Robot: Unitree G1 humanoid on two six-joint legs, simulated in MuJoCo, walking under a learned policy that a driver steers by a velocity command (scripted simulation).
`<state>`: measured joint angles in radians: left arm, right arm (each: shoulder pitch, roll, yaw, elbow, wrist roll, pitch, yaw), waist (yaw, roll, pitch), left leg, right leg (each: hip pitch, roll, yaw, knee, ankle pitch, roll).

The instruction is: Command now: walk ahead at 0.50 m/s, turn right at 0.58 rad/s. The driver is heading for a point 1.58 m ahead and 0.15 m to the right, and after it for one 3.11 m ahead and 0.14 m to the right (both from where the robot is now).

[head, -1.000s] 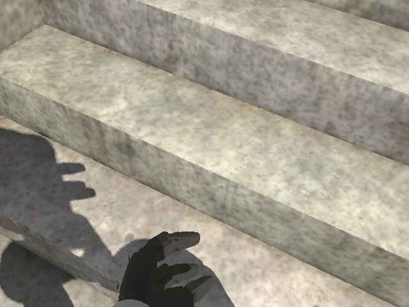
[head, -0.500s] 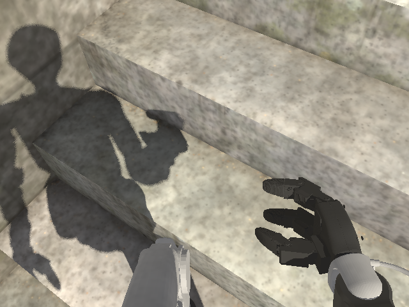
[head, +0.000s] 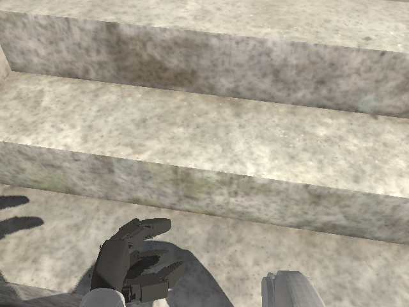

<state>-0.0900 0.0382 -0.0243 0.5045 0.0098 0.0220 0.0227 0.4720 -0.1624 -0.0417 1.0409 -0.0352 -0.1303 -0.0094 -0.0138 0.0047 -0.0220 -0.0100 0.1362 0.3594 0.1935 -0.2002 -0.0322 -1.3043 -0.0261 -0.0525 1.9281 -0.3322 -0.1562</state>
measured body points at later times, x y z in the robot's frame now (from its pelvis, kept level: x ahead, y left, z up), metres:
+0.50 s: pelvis +0.26 -0.06 +0.19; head +0.30 -0.10 +0.64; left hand +0.25 +0.18 +0.06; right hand +0.54 -0.22 +0.16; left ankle +0.44 -0.01 -0.27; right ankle +0.16 -0.09 -0.56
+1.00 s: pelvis +0.52 -0.15 +0.39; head +0.57 -0.17 +0.83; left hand +0.85 -0.17 +0.38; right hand +0.35 -0.30 +0.25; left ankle +0.46 -0.02 -0.37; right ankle +0.64 -0.31 -0.15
